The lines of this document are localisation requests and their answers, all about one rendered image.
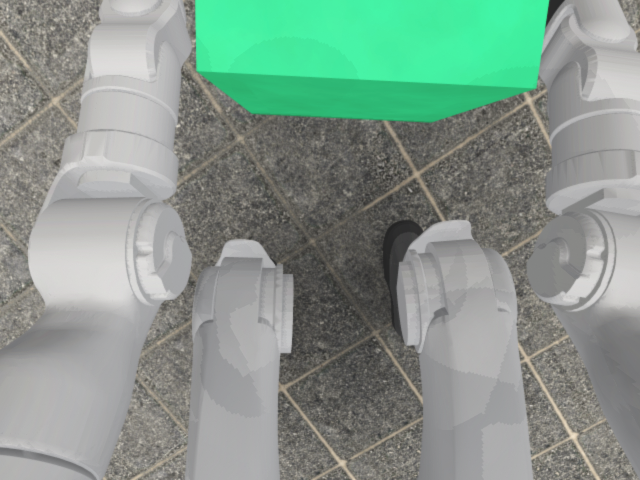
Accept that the left robot shin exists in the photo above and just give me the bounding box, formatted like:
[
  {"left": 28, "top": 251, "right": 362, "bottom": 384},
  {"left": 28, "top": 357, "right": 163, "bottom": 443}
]
[{"left": 192, "top": 239, "right": 276, "bottom": 343}]

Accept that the robot right foot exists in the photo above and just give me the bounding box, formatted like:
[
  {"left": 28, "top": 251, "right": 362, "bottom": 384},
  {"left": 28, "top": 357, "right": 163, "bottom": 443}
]
[{"left": 383, "top": 220, "right": 423, "bottom": 338}]

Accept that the left robot forearm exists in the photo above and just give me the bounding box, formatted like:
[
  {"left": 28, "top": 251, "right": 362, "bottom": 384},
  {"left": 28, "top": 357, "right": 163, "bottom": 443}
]
[{"left": 28, "top": 0, "right": 192, "bottom": 290}]

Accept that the right robot forearm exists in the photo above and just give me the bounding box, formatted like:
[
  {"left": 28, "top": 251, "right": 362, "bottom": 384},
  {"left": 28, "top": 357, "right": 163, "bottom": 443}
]
[{"left": 539, "top": 0, "right": 640, "bottom": 217}]

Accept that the left robot upper arm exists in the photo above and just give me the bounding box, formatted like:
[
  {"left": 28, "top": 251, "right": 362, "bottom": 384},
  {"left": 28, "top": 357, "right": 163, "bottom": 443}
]
[{"left": 0, "top": 197, "right": 192, "bottom": 480}]

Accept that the right robot upper arm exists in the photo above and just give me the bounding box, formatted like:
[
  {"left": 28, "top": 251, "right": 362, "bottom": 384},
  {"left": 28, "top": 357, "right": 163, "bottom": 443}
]
[{"left": 526, "top": 208, "right": 640, "bottom": 479}]

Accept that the carton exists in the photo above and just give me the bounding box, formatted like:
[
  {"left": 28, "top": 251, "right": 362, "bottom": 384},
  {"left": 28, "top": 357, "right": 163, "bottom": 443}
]
[{"left": 195, "top": 0, "right": 549, "bottom": 123}]

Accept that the right robot hand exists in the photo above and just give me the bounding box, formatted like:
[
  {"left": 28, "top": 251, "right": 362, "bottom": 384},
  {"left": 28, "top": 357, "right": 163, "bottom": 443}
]
[{"left": 545, "top": 0, "right": 565, "bottom": 28}]

